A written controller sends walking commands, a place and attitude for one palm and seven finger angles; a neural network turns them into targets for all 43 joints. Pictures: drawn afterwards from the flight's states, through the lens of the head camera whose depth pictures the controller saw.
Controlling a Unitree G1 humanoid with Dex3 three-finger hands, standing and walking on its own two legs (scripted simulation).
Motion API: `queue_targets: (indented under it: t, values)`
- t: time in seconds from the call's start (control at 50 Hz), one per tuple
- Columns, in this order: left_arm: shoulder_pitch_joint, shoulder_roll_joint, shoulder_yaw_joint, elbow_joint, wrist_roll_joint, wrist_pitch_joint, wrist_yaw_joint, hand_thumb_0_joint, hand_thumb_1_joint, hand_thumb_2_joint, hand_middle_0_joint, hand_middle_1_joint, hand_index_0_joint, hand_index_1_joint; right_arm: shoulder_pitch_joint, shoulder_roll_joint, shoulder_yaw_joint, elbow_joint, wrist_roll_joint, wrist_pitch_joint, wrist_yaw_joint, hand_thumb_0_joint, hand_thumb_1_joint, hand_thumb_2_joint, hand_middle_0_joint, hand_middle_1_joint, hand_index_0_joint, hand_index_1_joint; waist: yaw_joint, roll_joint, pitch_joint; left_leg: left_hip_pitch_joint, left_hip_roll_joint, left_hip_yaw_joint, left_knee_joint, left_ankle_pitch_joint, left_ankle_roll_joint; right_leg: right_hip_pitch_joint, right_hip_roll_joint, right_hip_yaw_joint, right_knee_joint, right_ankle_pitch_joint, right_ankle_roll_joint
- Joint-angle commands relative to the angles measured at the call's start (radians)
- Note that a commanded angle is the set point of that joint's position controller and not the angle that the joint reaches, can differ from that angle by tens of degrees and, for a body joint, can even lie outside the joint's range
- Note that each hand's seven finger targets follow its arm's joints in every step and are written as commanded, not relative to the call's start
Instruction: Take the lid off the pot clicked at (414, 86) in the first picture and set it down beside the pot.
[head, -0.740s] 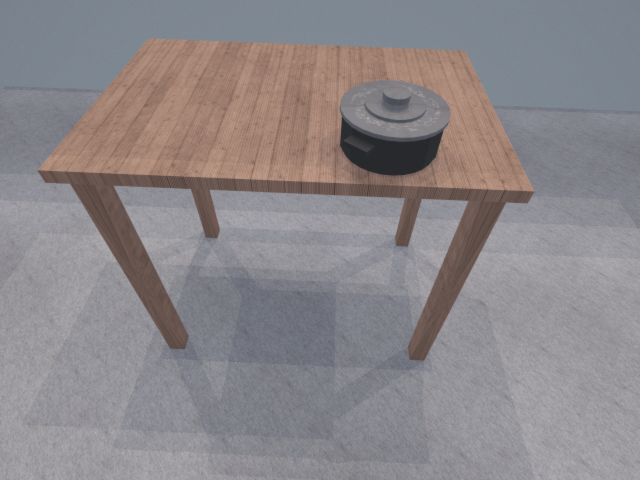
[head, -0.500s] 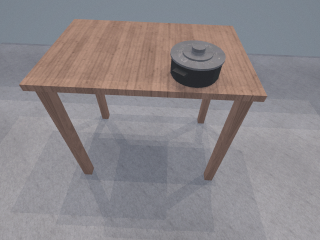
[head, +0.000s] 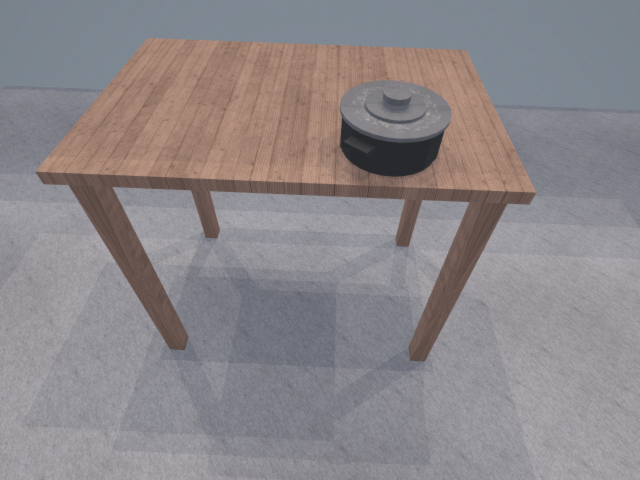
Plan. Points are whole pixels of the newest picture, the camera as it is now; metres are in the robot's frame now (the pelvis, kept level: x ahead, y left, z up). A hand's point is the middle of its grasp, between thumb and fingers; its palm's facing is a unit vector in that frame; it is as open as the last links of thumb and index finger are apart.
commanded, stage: take the last steps up to it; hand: left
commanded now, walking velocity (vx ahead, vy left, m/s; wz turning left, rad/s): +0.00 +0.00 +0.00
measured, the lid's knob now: (397, 95) +0.73 -0.09 +0.12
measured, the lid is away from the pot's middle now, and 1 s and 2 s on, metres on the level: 0.00 0.00 0.00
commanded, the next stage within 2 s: come to a stop and stand still in 0.68 s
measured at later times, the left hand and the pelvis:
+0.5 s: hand out of the picture +0.07 +0.11 -0.17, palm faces +0.03 -0.97 -0.22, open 7.4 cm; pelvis +0.08 -0.08 -0.01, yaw -3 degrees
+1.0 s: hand (303, 402) +0.27 +0.05 -0.18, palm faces -0.01 -0.98 -0.19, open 7.3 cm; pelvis +0.23 -0.13 -0.01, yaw -6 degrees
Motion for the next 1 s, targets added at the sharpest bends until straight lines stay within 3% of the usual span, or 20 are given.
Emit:
queue_targets:
  t: [0.0, 0.12, 0.2, 0.26, 0.3, 0.32, 0.34, 0.36, 0.4, 0.48, 0.62, 0.7, 0.72, 0.74, 0.76, 0.78, 0.82, 0.86, 0.9, 0.98]
  values:
    - [0.075, 0.101, 0.016, -0.021, -0.002, -0.009, 0.006, 0.0, 0.9, 0.9, -0.2, -0.3, -0.2, -0.3, 0.065, -0.099, -0.02, -0.018, -0.005, -0.014, -0.011, 0.0, -0.9, -0.9, 0.2, 0.3, 0.2, 0.3, -0.004, -0.002, 0.027, -0.003, 0.085, -0.072, -0.078, 0.161, 0.035, -0.029, -0.088, 0.066, -0.082, 0.163, -0.025]
    - [0.08, 0.098, 0.035, -0.043, 0.011, 0.01, -0.024, 0.0, 0.9, 0.9, -0.2, -0.3, -0.2, -0.3, 0.094, -0.143, -0.052, -0.026, -0.023, -0.001, -0.006, 0.0, -0.9, -0.9, 0.2, 0.3, 0.2, 0.3, -0.014, 0.051, 0.147, -0.06, 0.155, -0.162, -0.177, -0.38, 0.087, -0.188, -0.025, 0.039, 0.0, -0.24, -0.049]
    - [-0.007, 0.071, 0.046, -0.116, 0.015, 0.007, -0.05, 0.0, 0.9, 0.9, -0.2, -0.3, -0.2, -0.3, 0.175, -0.2, -0.085, -0.039, -0.031, -0.022, -0.014, 0.0, -0.9, -0.9, 0.2, 0.3, 0.2, 0.3, -0.062, 0.179, 0.154, 0.047, 0.34, -0.361, -0.281, -0.405, 0.205, -0.402, -0.025, -0.035, 0.291, -0.184, -0.044]
    - [-0.03, 0.067, 0.059, -0.146, 0.01, -0.007, -0.067, 0.0, 0.9, 0.9, -0.2, -0.3, -0.2, -0.3, 0.156, -0.192, -0.083, -0.049, -0.036, -0.041, -0.018, 0.0, -0.9, -0.9, 0.2, 0.3, 0.2, 0.3, -0.042, 0.133, 0.112, 0.054, 0.348, -0.256, -0.227, -0.134, 0.193, -0.352, -0.074, -0.024, 0.232, -0.177, -0.043]
    - [0.133, 0.072, 0.07, -0.088, 0.007, -0.012, -0.072, 0.0, 0.9, 0.9, -0.2, -0.3, -0.2, -0.3, 0.091, -0.184, -0.079, -0.057, -0.034, -0.041, -0.018, 0.0, -0.9, -0.9, 0.2, 0.3, 0.2, 0.3, 0.046, 0.048, 0.012, -0.11, 0.238, -0.075, -0.022, -0.091, 0.111, 0.009, -0.025, -0.083, 0.012, -0.03, -0.05]
    - [0.262, 0.144, 0.085, -0.043, 0.012, -0.02, -0.059, 0.0, 0.9, 0.9, -0.2, -0.3, -0.2, -0.3, 0.083, -0.132, -0.068, -0.072, -0.022, -0.043, -0.013, 0.0, -0.9, -0.9, 0.2, 0.3, 0.2, 0.3, 0.095, -0.175, -0.041, -0.31, 0.104, 0.068, 0.244, -0.152, 0.061, 0.236, -0.134, 0.112, -0.105, -0.142, -0.101]
    - [0.355, 0.237, 0.103, -0.027, 0.005, -0.023, -0.041, 0.0, 0.9, 0.9, -0.2, -0.3, -0.2, -0.3, 0.018, -0.077, -0.051, -0.125, -0.015, -0.043, -0.002, 0.0, -0.9, -0.9, 0.2, 0.3, 0.2, 0.3, 0.129, -0.372, -0.021, -0.524, 0.016, 0.145, 0.521, -0.362, 0.032, 0.301, -0.344, 0.439, -0.272, -0.229, -0.194]
    - [0.366, 0.205, 0.093, -0.018, -0.004, -0.024, -0.029, 0.0, 0.9, 0.9, -0.2, -0.3, -0.2, -0.3, -0.066, -0.123, -0.057, -0.142, -0.019, -0.041, -0.002, 0.0, -0.9, -0.9, 0.2, 0.3, 0.2, 0.3, 0.133, -0.261, 0.045, -0.576, 0.06, 0.045, 0.669, -0.332, 0.048, 0.224, -0.355, 0.487, -0.284, -0.187, -0.242]
    - [0.246, 0.139, 0.072, -0.043, 0.003, -0.03, -0.016, 0.0, 0.9, 0.9, -0.2, -0.3, -0.2, -0.3, -0.076, -0.095, -0.063, -0.139, -0.024, -0.041, 0.006, 0.0, -0.9, -0.9, 0.2, 0.3, 0.2, 0.3, 0.055, -0.034, 0.084, -0.585, 0.109, 0.024, 0.768, -0.223, 0.037, 0.144, -0.329, 0.381, -0.243, -0.078, -0.293]
    - [0.179, 0.089, 0.049, -0.064, 0.006, -0.05, -0.01, 0.0, 0.9, 0.9, -0.2, -0.3, -0.2, -0.3, -0.029, -0.055, -0.066, -0.122, -0.027, -0.017, 0.019, 0.0, -0.9, -0.9, 0.2, 0.3, 0.2, 0.3, -0.004, -0.066, 0.065, -0.5, 0.109, 0.075, 0.679, -0.087, 0.004, 0.087, -0.228, 0.141, -0.235, 0.279, -0.257]
    - [0.236, 0.089, 0.04, -0.033, 0.007, -0.046, -0.003, 0.0, 0.9, 0.9, -0.2, -0.3, -0.2, -0.3, -0.16, -0.047, -0.061, -0.174, -0.019, -0.025, 0.022, 0.0, -0.9, -0.9, 0.2, 0.3, 0.2, 0.3, 0.016, -0.07, 0.059, -0.451, 0.065, 0.151, 0.393, -0.02, 0.015, 0.199, -0.174, 0.061, -0.174, 0.692, -0.211]
    - [0.204, 0.105, 0.046, -0.041, 0.0, -0.046, -0.008, 0.0, 0.9, 0.9, -0.2, -0.3, -0.2, -0.3, -0.053, -0.061, -0.064, -0.146, -0.017, -0.039, -0.001, 0.0, -0.9, -0.9, 0.2, 0.3, 0.2, 0.3, -0.053, -0.081, 0.006, -0.177, -0.023, 0.208, 0.203, 0.04, 0.057, 0.176, -0.128, 0.009, 0.015, 1.008, -0.159]
    - [0.2, 0.111, 0.047, -0.046, -0.004, -0.042, -0.01, 0.0, 0.9, 0.9, -0.2, -0.3, -0.2, -0.3, 0.042, -0.081, -0.069, -0.118, -0.021, -0.042, -0.012, 0.0, -0.9, -0.9, 0.2, 0.3, 0.2, 0.3, -0.091, -0.077, -0.041, -0.044, -0.018, 0.186, 0.124, 0.111, 0.078, 0.14, -0.109, -0.001, 0.166, 0.999, -0.124]
    - [0.197, 0.099, 0.047, -0.062, -0.006, -0.039, -0.012, 0.0, 0.9, 0.9, -0.2, -0.3, -0.2, -0.3, 0.162, -0.138, -0.085, -0.092, -0.026, -0.043, -0.021, 0.0, -0.9, -0.9, 0.2, 0.3, 0.2, 0.3, -0.141, -0.081, -0.094, 0.164, 0.099, 0.022, 0.093, 0.224, 0.133, -0.028, -0.08, -0.013, 0.359, 0.766, -0.087]
    - [0.219, 0.037, 0.041, -0.089, -0.02, -0.037, -0.016, 0.0, 0.9, 0.9, -0.2, -0.3, -0.2, -0.3, 0.246, -0.235, -0.108, -0.084, -0.041, -0.043, -0.031, 0.0, -0.9, -0.9, 0.2, 0.3, 0.2, 0.3, -0.147, 0.153, -0.17, 0.342, 0.415, -0.381, -0.001, 0.456, 0.297, -0.294, 0.032, -0.063, 0.737, 0.107, -0.028]
    - [0.201, 0.061, 0.043, -0.118, -0.006, -0.032, -0.009, 0.0, 0.9, 0.9, -0.2, -0.3, -0.2, -0.3, 0.223, -0.242, -0.095, -0.095, -0.016, -0.024, -0.027, 0.0, -0.9, -0.9, 0.2, 0.3, 0.2, 0.3, -0.112, 0.141, -0.124, 0.203, 0.529, -0.511, -0.109, 0.509, 0.369, -0.346, 0.044, 0.019, 0.92, -0.319, -0.029]
    - [0.14, 0.047, 0.054, -0.135, 0.012, -0.003, -0.006, 0.0, 0.9, 0.9, -0.2, -0.3, -0.2, -0.3, 0.016, -0.137, -0.059, -0.155, -0.017, -0.029, -0.03, 0.0, -0.9, -0.9, 0.2, 0.3, 0.2, 0.3, -0.023, 0.109, 0.048, -0.112, 0.438, -0.375, -0.191, 0.338, 0.282, -0.344, -0.038, 0.077, 0.88, -0.227, -0.014]
    - [0.181, 0.03, 0.048, -0.12, 0.006, 0.026, -0.011, 0.0, 0.9, 0.9, -0.2, -0.3, -0.2, -0.3, -0.101, -0.093, -0.036, -0.183, -0.018, -0.035, -0.03, 0.0, -0.9, -0.9, 0.2, 0.3, 0.2, 0.3, 0.043, 0.096, 0.039, -0.223, 0.343, -0.186, -0.188, 0.37, 0.228, -0.23, -0.071, 0.071, 0.725, -0.195, -0.003]
    - [0.197, 0.016, 0.048, -0.114, 0.001, 0.043, -0.005, 0.0, 0.9, 0.9, -0.2, -0.3, -0.2, -0.3, -0.128, -0.103, -0.05, -0.196, -0.016, -0.028, -0.024, 0.0, -0.9, -0.9, 0.2, 0.3, 0.2, 0.3, 0.054, 0.125, -0.038, -0.192, 0.278, -0.043, -0.144, 0.491, 0.192, -0.16, -0.072, 0.012, 0.566, -0.153, 0.019]
    - [0.132, 0.042, 0.047, -0.147, 0.008, 0.049, -0.001, 0.0, 0.9, 0.9, -0.2, -0.3, -0.2, -0.3, -0.124, -0.17, -0.075, -0.213, -0.02, 0.008, -0.011, 0.0, -0.9, -0.9, 0.2, 0.3, 0.2, 0.3, 0.026, 0.149, -0.049, -0.169, 0.26, -0.03, -0.096, 0.448, 0.181, -0.136, -0.041, -0.072, 0.429, -0.119, 0.031]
